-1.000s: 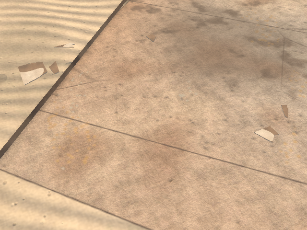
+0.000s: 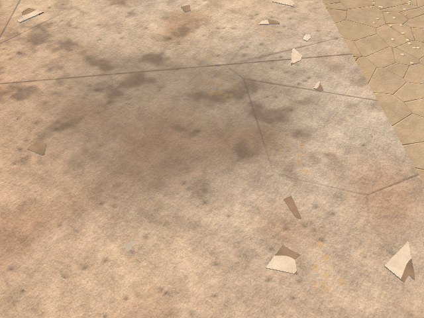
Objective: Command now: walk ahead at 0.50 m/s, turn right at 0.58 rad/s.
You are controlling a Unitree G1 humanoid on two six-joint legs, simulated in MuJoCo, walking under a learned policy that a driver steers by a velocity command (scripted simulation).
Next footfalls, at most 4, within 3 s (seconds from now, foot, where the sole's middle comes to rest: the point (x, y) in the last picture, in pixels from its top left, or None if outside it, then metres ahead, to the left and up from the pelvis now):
0.28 left None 0.35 0.14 -0.78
0.78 right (276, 276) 0.58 -0.13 -0.78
1.26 left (186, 210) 0.82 0.18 -0.78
1.76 right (207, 138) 1.17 0.11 -0.78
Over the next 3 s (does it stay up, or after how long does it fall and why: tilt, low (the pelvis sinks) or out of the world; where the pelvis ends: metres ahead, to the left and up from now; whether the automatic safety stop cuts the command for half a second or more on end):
stays up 1.08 0.15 0.00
